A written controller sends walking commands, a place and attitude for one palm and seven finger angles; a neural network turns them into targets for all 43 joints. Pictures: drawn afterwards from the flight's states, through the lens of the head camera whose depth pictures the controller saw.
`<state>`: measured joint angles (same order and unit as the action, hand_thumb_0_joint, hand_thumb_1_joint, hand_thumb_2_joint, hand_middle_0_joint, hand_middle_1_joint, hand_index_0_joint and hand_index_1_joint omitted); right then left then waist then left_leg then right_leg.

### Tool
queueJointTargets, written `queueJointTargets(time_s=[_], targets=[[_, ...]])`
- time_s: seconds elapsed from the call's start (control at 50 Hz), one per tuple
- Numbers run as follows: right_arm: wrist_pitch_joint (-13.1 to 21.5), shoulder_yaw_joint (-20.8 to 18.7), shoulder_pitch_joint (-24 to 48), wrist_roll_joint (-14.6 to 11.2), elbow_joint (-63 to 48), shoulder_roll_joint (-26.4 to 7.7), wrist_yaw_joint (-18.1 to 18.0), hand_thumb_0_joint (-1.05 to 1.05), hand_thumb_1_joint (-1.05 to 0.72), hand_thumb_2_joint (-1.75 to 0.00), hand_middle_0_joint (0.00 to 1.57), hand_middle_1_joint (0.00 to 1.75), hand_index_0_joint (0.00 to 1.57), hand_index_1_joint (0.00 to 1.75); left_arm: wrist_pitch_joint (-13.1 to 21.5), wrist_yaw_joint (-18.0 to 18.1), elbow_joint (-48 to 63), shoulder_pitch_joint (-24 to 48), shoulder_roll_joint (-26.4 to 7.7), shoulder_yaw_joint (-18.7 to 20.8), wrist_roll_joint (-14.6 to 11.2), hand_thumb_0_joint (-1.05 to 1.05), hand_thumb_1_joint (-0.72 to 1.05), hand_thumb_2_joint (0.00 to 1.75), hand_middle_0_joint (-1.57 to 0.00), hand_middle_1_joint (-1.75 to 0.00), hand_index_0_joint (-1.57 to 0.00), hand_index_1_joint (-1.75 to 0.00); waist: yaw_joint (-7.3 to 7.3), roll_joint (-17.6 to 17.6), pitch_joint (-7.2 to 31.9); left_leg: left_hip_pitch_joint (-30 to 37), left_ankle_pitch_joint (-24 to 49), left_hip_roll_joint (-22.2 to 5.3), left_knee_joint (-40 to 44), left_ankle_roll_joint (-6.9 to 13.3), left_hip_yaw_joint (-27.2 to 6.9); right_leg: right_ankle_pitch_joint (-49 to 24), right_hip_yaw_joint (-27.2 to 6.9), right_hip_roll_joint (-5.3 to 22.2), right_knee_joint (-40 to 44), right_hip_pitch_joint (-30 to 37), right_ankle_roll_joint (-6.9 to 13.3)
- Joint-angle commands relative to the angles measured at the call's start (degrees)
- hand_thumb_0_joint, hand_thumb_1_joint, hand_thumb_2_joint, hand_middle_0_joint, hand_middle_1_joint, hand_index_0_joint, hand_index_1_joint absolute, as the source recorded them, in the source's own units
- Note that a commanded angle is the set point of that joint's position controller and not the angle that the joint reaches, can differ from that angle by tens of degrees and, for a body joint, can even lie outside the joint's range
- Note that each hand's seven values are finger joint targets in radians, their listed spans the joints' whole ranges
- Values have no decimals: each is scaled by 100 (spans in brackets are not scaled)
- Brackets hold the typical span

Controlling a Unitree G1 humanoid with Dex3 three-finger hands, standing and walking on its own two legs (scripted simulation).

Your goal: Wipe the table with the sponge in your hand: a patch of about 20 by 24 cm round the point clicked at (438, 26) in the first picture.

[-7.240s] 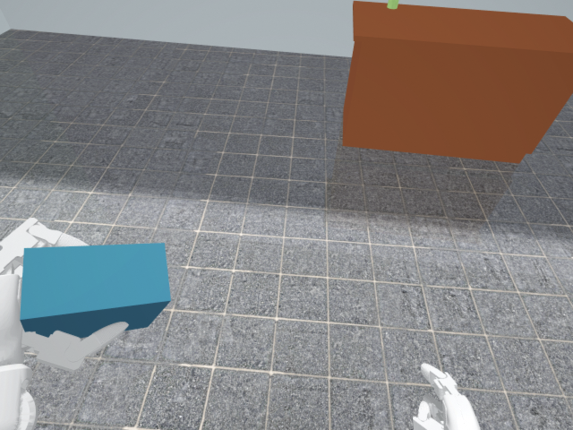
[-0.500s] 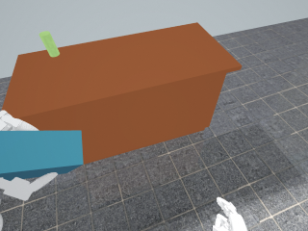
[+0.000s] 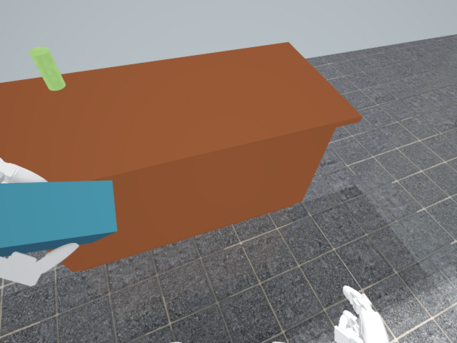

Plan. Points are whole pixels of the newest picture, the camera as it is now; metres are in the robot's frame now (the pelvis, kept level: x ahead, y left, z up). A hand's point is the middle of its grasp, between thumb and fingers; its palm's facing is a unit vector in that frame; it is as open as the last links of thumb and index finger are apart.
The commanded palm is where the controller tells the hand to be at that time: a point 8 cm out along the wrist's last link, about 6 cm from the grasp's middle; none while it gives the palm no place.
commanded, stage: take the last steps up to it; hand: left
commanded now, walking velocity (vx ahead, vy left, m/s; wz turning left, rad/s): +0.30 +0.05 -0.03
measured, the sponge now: (67, 218) +0.24 +0.22 +0.16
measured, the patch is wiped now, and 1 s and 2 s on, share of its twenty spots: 0.00 0.00 0.00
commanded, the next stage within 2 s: none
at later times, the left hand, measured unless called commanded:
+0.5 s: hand (94, 173) +0.31 +0.22 +0.16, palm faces +0.37 -0.80 -0.47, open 10.5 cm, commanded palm +0.25 +0.26 +0.19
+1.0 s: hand (75, 121) +0.38 +0.26 +0.19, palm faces +0.35 -0.85 -0.40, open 10.6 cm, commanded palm +0.32 +0.31 +0.19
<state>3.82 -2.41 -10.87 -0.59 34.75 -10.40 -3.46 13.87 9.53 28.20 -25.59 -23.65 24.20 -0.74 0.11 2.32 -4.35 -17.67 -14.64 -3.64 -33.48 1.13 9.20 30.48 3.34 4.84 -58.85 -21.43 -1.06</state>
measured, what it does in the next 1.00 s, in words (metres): walks ahead: right foot, then left foot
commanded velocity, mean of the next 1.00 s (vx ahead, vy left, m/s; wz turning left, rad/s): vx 0.25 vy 0.07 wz -0.01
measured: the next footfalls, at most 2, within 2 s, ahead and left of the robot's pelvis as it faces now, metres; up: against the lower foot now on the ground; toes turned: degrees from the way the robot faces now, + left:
right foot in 0.28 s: +0.13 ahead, -0.10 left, +0.00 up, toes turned -10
left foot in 0.74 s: +0.25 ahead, +0.13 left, +0.00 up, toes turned +9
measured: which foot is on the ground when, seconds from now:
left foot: down 0.00-0.30, up 0.32-0.72, down 0.74-1.00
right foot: up 0.00-0.26, down 0.28-0.76, up 0.78-1.00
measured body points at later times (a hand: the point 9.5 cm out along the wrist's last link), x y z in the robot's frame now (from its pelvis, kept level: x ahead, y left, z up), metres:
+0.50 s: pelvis +0.09 -0.02 +0.01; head +0.13 -0.05 +0.46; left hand +0.28 +0.26 +0.19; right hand +0.25 -0.28 -0.09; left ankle +0.09 +0.13 -0.62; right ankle +0.09 -0.09 -0.73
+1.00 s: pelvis +0.16 +0.03 +0.01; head +0.19 +0.05 +0.46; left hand +0.35 +0.30 +0.21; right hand +0.33 -0.16 -0.08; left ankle +0.21 +0.12 -0.73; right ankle +0.17 -0.10 -0.67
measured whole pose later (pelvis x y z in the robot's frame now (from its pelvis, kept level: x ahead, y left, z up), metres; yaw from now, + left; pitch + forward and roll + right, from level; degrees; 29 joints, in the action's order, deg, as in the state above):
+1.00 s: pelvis +0.16 +0.03 +0.01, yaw -1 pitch -1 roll -1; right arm 6.1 2.6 -10.8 -0.1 34.2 -6.0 -1.8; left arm 12.2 7.9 34.5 -27.1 -21.6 20.2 -0.9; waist -0.5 1.7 -4.5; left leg -16.5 -11.0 -2.6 -28.1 3.1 9.4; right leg 21.1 4.7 4.4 -55.9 -27.1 -1.7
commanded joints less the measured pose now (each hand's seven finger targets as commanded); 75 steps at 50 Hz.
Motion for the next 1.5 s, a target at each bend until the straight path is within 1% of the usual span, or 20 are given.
queueJointTargets(time_s=[0.0,0.1,0.22,0.24,0.28,0.3,0.36,0.42,0.6,0.68,0.7,0.74,0.76,0.92,1.12,1.14,1.2,1.3,1.36,1.48], targets=[[471,-155,314,-29,-727,-783,35,0,-90,-90,20,30,20,30,382,-16,1773,510,-635,144,-2,0,10,130,-120,-160,-120,-160,21,-1398,780,1272,1012,-1526,1624,1087,-1764,-466,-16,155,-595,-1455,-44],[660,1,340,47,-741,-682,64,0,-90,-90,20,30,20,30,314,11,2187,69,-724,258,-43,0,10,130,-120,-160,-120,-160,-31,-1765,1008,974,1355,-1281,1696,805,-1022,-920,445,-52,1000,-449,-74],[412,20,391,48,-667,-650,-46,0,-90,-90,20,30,20,30,116,51,967,-9,-704,516,-85,0,10,130,-120,-160,-120,-160,-34,-1020,1046,471,465,-1178,808,453,-747,-1336,744,-373,3010,1050,6],[343,13,399,21,-676,-609,-61,0,-90,-90,20,30,20,30,83,32,764,41,-655,469,-69,0,10,130,-120,-160,-120,-160,-40,-561,1119,166,233,-944,94,344,-507,-1495,385,-158,3421,1482,142],[246,53,494,14,-790,-491,-31,0,-90,-90,20,30,20,30,41,32,550,216,-963,610,-60,0,10,130,-120,-160,-120,-160,-72,1710,1056,-2020,-1689,227,-2649,-75,-164,-2112,-3061,1857,4295,2589,1142],[267,15,536,22,-730,-615,13,0,-90,-90,20,30,20,30,68,17,613,483,-944,641,-139,0,10,130,-120,-160,-120,-160,-63,1391,1026,-2258,-1449,82,-3525,-145,-852,-2030,-3159,2136,4423,2388,1181],[136,48,610,3,-641,-607,67,0,-90,-90,20,30,20,30,160,-65,610,25,-735,466,-150,0,10,130,-120,-160,-120,-160,-49,331,865,-2524,-669,-120,-4098,-281,-1018,-3484,-1836,1601,4001,2368,972],[61,37,644,47,-636,-677,96,0,-90,-90,20,30,20,30,290,-61,1041,138,-725,308,-90,0,10,130,-120,-160,-120,-160,5,210,768,-2564,-193,-135,-4137,-314,-856,-4494,-763,1362,3957,1998,791],[260,-131,353,51,-1037,-614,33,0,-90,-90,20,30,20,30,309,166,1793,-389,-1035,837,-170,0,10,130,-120,-160,-120,-160,-216,460,1238,-981,71,35,-531,-163,-8,-4655,-408,1245,3721,2269,974],[203,-195,159,27,-1017,-740,-34,0,-90,-90,20,30,20,30,229,175,1462,-269,-796,663,-189,0,10,130,-120,-160,-120,-160,-16,252,1329,572,756,159,812,-85,147,-3719,-80,860,2748,1739,580],[179,-237,124,12,-1018,-817,-70,0,-90,-90,20,30,20,30,260,152,1392,-150,-772,600,-175,0,10,130,-120,-160,-120,-160,59,-230,1361,1413,879,-104,974,109,-296,-3219,-50,626,2020,1026,390],[172,-232,208,-36,-1111,-910,-62,0,-90,-90,20,30,20,30,304,106,1330,6,-687,411,-167,0,10,130,-120,-160,-120,-160,23,-1753,1362,2260,2106,-1994,1369,1124,-3016,580,160,-265,-134,-831,61],[209,-115,242,15,-1066,-827,-31,0,-90,-90,20,30,20,30,310,78,1140,190,-896,502,-79,0,10,130,-120,-160,-120,-160,70,-1271,1103,1711,1580,-2091,1622,1234,-3159,517,-135,-274,-839,-1037,121],[522,13,341,47,-817,-699,85,0,-90,-90,20,30,20,30,309,-58,2348,106,-701,214,-73,0,10,130,-120,-160,-120,-160,-46,-1595,1075,688,1150,-1168,1804,777,-1119,-1045,198,-35,201,-538,-61],[405,58,353,16,-736,-719,-84,0,-90,-90,20,30,20,30,76,15,883,291,-562,255,-103,0,10,130,-120,-160,-120,-160,-3,-1055,1117,670,219,-1120,1100,512,-1057,-1120,537,-441,3163,825,-2],[377,68,366,-13,-756,-685,-84,0,-90,-90,20,30,20,30,58,11,821,359,-492,150,-85,0,10,130,-120,-160,-120,-160,21,-784,1123,447,-74,-925,748,406,-920,-1478,305,-314,3641,1151,90],[345,94,517,-5,-848,-618,-30,0,-90,-90,20,30,20,30,-5,23,865,700,-779,175,-101,0,10,130,-120,-160,-120,-160,-55,1401,870,-1510,-1597,292,-2028,-119,-501,-2515,-2810,1729,4405,1893,1141],[289,131,573,43,-709,-611,-8,0,-90,-90,20,30,20,30,281,78,1311,487,-916,358,-55,0,10,130,-120,-160,-120,-160,3,-110,873,-1646,-701,76,-2786,-250,-839,-4793,-1228,1353,3954,1954,1074],[260,82,525,70,-791,-595,-35,0,-90,-90,20,30,20,30,377,102,1413,251,-995,521,-87,0,10,130,-120,-160,-120,-160,-17,24,1017,-1042,-349,137,-1694,-191,-556,-4765,-669,1104,3977,1887,955],[231,-27,329,33,-989,-668,-22,0,-90,-90,20,30,20,30,237,88,1122,-401,-745,518,-222,0,10,130,-120,-160,-120,-160,-113,518,1102,-261,-105,249,3,-90,-259,-2973,-770,973,3952,1825,910]])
